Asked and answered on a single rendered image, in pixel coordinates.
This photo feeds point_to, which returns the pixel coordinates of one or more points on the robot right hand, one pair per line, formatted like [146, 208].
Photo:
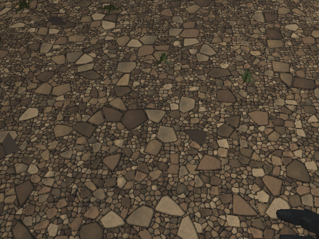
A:
[306, 218]

